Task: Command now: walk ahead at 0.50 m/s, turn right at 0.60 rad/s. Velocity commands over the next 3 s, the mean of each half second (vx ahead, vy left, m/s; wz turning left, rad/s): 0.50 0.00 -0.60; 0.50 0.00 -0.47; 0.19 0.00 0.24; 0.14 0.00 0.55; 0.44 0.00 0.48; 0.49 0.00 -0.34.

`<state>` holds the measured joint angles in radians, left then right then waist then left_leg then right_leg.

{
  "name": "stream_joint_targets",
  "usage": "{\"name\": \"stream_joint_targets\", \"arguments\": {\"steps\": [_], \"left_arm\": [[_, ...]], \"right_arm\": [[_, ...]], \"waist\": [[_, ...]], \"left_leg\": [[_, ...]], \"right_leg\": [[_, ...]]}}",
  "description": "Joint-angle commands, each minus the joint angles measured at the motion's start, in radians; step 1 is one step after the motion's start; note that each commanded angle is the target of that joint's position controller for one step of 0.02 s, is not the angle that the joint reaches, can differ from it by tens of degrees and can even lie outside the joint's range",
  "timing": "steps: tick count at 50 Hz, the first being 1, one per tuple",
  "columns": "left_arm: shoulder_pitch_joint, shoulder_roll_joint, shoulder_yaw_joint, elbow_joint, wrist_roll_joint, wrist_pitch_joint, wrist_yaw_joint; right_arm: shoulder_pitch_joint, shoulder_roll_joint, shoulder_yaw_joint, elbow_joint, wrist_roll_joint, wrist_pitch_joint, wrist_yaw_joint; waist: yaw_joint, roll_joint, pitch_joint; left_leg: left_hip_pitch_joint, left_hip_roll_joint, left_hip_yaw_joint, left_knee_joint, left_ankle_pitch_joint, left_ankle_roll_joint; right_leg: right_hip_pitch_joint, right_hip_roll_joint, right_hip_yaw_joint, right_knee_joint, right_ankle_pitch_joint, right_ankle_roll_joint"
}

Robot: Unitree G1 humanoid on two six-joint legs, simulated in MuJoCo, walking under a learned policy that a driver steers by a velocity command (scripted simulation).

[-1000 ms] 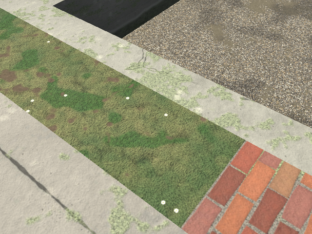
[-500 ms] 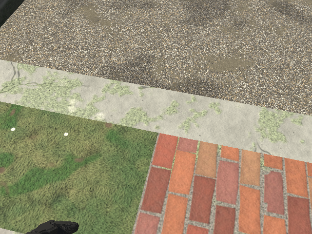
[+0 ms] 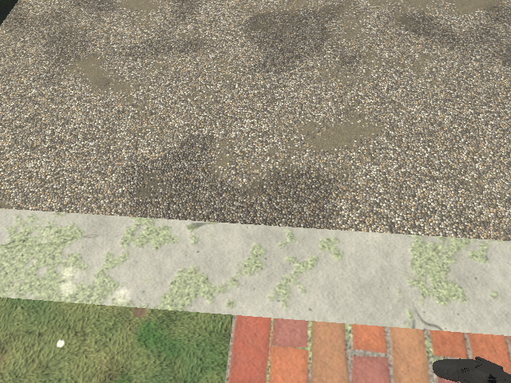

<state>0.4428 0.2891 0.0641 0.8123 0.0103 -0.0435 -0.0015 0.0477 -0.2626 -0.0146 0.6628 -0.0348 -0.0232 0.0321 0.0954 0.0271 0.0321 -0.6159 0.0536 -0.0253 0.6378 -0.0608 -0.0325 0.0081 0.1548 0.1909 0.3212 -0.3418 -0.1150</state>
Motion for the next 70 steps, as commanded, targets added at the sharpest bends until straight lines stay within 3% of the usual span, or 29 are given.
{"name": "stream_joint_targets", "arguments": {"steps": [1, 2, 3, 4, 5, 6, 7, 10, 15, 23, 27, 28, 29, 30, 31, 33, 36, 38, 43, 51, 54, 55, 56, 57, 58, 59, 61, 65, 70], "left_arm": [[-0.038, 0.189, 0.045, -0.062, 0.004, -0.012, 0.012], [-0.058, 0.195, 0.045, -0.063, 0.003, -0.015, 0.007], [-0.07, 0.174, 0.038, -0.065, -0.005, -0.023, -0.003], [-0.039, 0.082, 0.014, -0.101, -0.028, -0.031, -0.005], [0.025, 0.083, 0.011, -0.13, -0.02, -0.027, -0.003], [0.008, 0.133, 0.018, -0.089, 0.01, -0.008, 0.004], [-0.055, 0.129, 0.018, -0.085, 0.018, -0.001, -0.007], [-0.073, 0.086, 0.014, -0.081, 0.021, 0.029, -0.032], [-0.196, 0.057, 0.003, -0.134, 0.022, 0.049, -0.048], [-0.424, 0.016, -0.026, -0.24, 0.019, 0.045, -0.065], [-0.243, 0.05, 0.0, -0.214, 0.033, 0.039, -0.036], [-0.084, 0.077, 0.018, -0.169, 0.032, 0.037, -0.02], [-0.016, 0.171, 0.04, -0.166, 0.026, 0.038, -0.003], [-0.033, 0.28, 0.063, -0.206, -0.012, 0.049, -0.001], [-0.017, 0.222, 0.054, -0.196, -0.024, 0.056, 0.003], [-0.078, 0.133, 0.025, -0.165, -0.008, 0.049, 0.017], [-0.141, 0.09, 0.006, -0.168, -0.012, 0.022, 0.022], [-0.114, 0.104, 0.009, -0.152, -0.014, 0.011, 0.02], [0.01, 0.088, -0.002, -0.094, -0.024, -0.002, 0.017], [0.081, 0.073, -0.016, -0.066, 0.006, 0.022, 0.033], [0.055, 0.099, -0.009, -0.054, 0.001, 0.024, 0.048], [-0.003, 0.112, -0.008, -0.061, -0.014, 0.019, 0.047], [-0.02, 0.088, -0.014, -0.101, -0.033, 0.014, 0.045], [0.163, 0.07, -0.011, -0.074, -0.017, 0.018, 0.04], [0.162, 0.133, -0.001, -0.054, 0.017, 0.031, 0.037], [0.002, 0.146, 0.0, -0.103, 0.012, 0.039, 0.038], [-0.15, 0.102, -0.012, -0.147, 0.017, 0.066, 0.038], [-0.151, 0.073, -0.011, -0.142, 0.016, 0.121, 0.055], [-0.291, 0.075, 0.0, -0.169, 0.017, 0.147, 0.064]], "right_arm": [[0.009, -0.123, -0.035, -0.07, 0.006, -0.028, -0.012], [0.121, -0.147, -0.047, -0.035, 0.005, -0.034, -0.024], [0.259, -0.186, -0.061, -0.006, -0.005, -0.048, -0.039], [0.404, -0.27, -0.081, -0.009, -0.03, -0.051, -0.058], [0.355, -0.305, -0.09, -0.011, -0.02, -0.038, -0.053], [0.277, -0.214, -0.076, -0.024, -0.008, -0.028, -0.047], [0.232, -0.137, -0.057, -0.025, -0.001, -0.028, -0.043], [0.215, -0.085, -0.039, 0.006, 0.003, -0.037, -0.035], [0.28, -0.105, -0.047, 0.049, 0.017, -0.067, -0.029], [0.349, -0.175, -0.062, 0.086, 0.016, -0.041, -0.043], [0.35, -0.226, -0.069, 0.094, 0.017, -0.008, -0.057], [0.345, -0.216, -0.063, 0.084, 0.02, -0.002, -0.056], [0.382, -0.115, -0.038, 0.052, 0.0, 0.004, -0.05], [0.341, -0.108, -0.034, -0.04, 0.005, 0.008, -0.038], [0.22, -0.181, -0.047, -0.055, -0.007, 0.007, -0.044], [0.213, -0.152, -0.036, -0.047, 0.007, -0.007, -0.05], [0.264, -0.141, -0.034, -0.026, -0.019, 0.035, -0.044], [0.255, -0.118, -0.03, -0.022, -0.014, 0.049, -0.04], [0.12, -0.087, -0.026, -0.041, -0.008, 0.046, -0.039], [-0.037, -0.05, -0.012, -0.083, 0.011, 0.02, -0.029], [0.161, -0.055, -0.019, -0.027, 0.011, -0.002, -0.036], [0.332, -0.055, -0.023, 0.023, 0.011, -0.012, -0.042], [0.543, -0.135, -0.039, 0.055, 0.019, -0.024, -0.045], [0.507, -0.189, -0.045, 0.071, 0.056, -0.017, -0.029], [0.445, -0.181, -0.06, 0.056, 0.098, 0.008, -0.026], [0.312, -0.129, -0.049, 0.014, 0.069, 0.026, -0.033], [0.186, -0.044, -0.018, -0.03, 0.037, 0.033, -0.039], [0.231, -0.13, -0.046, -0.032, 0.027, 0.011, -0.03], [0.241, -0.14, -0.057, -0.073, 0.042, 0.048, -0.029]], "waist": [[-0.076, -0.102, -0.012], [-0.129, -0.084, -0.064], [-0.201, -0.03, -0.149], [-0.235, 0.107, -0.315], [-0.159, 0.308, -0.372], [-0.13, 0.127, -0.222], [-0.131, 0.018, -0.114], [-0.092, 0.077, -0.032], [-0.093, 0.066, -0.001], [-0.139, 0.065, 0.042], [-0.05, 0.068, -0.072], [0.021, 0.01, -0.168], [0.01, -0.168, -0.27], [0.001, -0.316, -0.369], [0.045, -0.101, -0.259], [-0.051, -0.036, -0.065], [-0.129, -0.056, -0.062], [-0.132, -0.047, -0.061], [-0.073, -0.075, -0.009], [-0.021, -0.082, 0.045], [-0.092, -0.093, -0.028], [-0.191, -0.08, -0.089], [-0.267, 0.04, -0.252], [-0.138, 0.156, -0.406], [-0.138, 0.15, -0.405], [-0.122, 0.124, -0.22], [-0.077, 0.013, -0.079], [-0.05, 0.053, -0.102], [-0.077, 0.065, -0.103]], "left_leg": [[0.21, -0.062, 0.014, -0.089, -0.073, 0.035], [0.371, -0.09, 0.032, -0.126, -0.098, 0.054], [0.59, -0.02, -0.024, -0.17, -0.101, 0.089], [0.853, 0.254, -0.326, -0.215, -0.342, 0.151], [0.907, 0.411, -0.752, -0.348, -0.364, 0.237], [0.772, 0.385, -0.683, -0.346, -0.449, 0.242], [0.649, 0.334, -0.526, -0.359, -0.415, 0.229], [0.486, 0.215, -0.206, -0.4, -0.066, 0.177], [0.497, 0.219, -0.021, -0.444, 0.152, 0.196], [0.503, 0.204, 0.185, -0.37, 0.269, 0.156], [0.6, 0.213, 0.257, -0.01, 0.723, 0.119], [0.479, 0.19, 0.276, 0.232, 0.598, 0.083], [0.232, 0.136, 0.263, 0.526, -0.09, 0.047], [-0.097, -0.064, 0.125, 0.777, -0.537, -0.02], [-0.207, -0.006, 0.009, 0.775, -0.451, -0.02], [-0.153, 0.06, 0.007, 0.645, -0.339, -0.014], [0.005, 0.078, 0.009, 0.542, -0.293, -0.038], [0.004, 0.071, 0.019, 0.488, -0.231, -0.047], [-0.081, 0.062, 0.021, 0.281, -0.004, -0.024], [-0.009, -0.036, 0.083, 0.042, -0.023, 0.042], [0.245, -0.12, 0.109, -0.06, -0.064, 0.099], [0.427, -0.105, 0.089, -0.162, 0.093, 0.133], [0.733, 0.14, -0.179, -0.121, 0.513, 0.227], [0.935, 0.362, -0.527, -0.076, 0.913, 0.392], [0.834, 0.328, -0.597, -0.167, 0.51, 0.421], [0.681, 0.284, -0.528, -0.235, 0.228, 0.404], [0.412, 0.202, -0.4, -0.3, 0.189, 0.33], [0.272, 0.115, -0.291, -0.302, 0.391, 0.282], [0.276, 0.077, -0.368, -0.355, -0.105, 0.251]], "right_leg": [[-0.076, -0.267, 0.195, 0.069, 0.682, -0.06], [-0.104, -0.233, 0.178, 0.186, 0.766, -0.038], [-0.193, -0.165, 0.124, 0.398, 0.7, -0.011], [-0.377, -0.083, 0.023, 0.711, 0.335, 0.022], [-0.591, 0.012, -0.056, 0.886, -0.205, 0.033], [-0.658, -0.086, -0.051, 0.969, -0.132, 0.032], [-0.646, -0.119, -0.068, 0.952, -0.055, 0.036], [-0.584, -0.173, -0.104, 0.879, 0.01, 0.058], [-0.682, -0.197, -0.126, 0.806, 0.138, 0.08], [-0.542, -0.176, -0.288, 0.418, 0.223, 0.045], [-0.317, -0.06, -0.331, 0.301, 0.057, -0.038], [-0.081, -0.046, -0.292, 0.221, 0.111, -0.067], [0.154, -0.301, 0.047, 0.187, 0.08, -0.115], [0.321, -0.502, 0.586, 0.008, 0.129, -0.281], [0.27, -0.478, 0.486, -0.018, 0.163, -0.269], [0.011, -0.396, 0.27, -0.017, 0.299, -0.211], [-0.166, -0.294, 0.148, -0.053, 0.454, -0.17], [-0.191, -0.266, 0.113, -0.067, 0.483, -0.169], [-0.118, -0.254, 0.094, -0.081, 0.532, -0.114], [-0.063, -0.253, 0.053, 0.038, 0.76, -0.087], [-0.105, -0.214, 0.013, 0.234, 0.956, -0.035], [-0.154, -0.177, -0.035, 0.407, 0.941, -0.003], [-0.337, -0.083, -0.11, 0.809, 0.55, 0.056], [-0.544, 0.053, -0.121, 1.102, -0.293, 0.103], [-0.613, -0.022, -0.064, 1.155, -0.231, 0.101], [-0.711, -0.067, -0.096, 1.169, -0.159, 0.106], [-0.679, -0.126, -0.103, 1.023, -0.055, 0.129], [-0.565, -0.114, -0.154, 0.877, -0.017, 0.151], [-0.663, -0.127, -0.138, 0.824, 0.077, 0.169]]}}
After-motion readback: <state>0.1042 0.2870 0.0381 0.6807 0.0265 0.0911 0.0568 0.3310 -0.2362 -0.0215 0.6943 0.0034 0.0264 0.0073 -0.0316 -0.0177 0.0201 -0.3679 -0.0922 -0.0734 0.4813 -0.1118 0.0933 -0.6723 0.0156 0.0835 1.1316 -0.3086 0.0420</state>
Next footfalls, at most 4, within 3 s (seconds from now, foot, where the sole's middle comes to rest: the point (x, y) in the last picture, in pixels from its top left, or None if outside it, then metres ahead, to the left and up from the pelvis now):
0.06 left None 0.22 0.12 -0.77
0.56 right None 0.41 -0.14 -0.77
1.12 left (349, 290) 0.73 -0.15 -0.77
1.70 right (415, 325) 0.64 -0.32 -0.77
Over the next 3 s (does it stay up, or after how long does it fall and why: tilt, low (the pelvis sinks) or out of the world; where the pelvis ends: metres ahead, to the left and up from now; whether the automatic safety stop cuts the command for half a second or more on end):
stays up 0.65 -0.16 -0.01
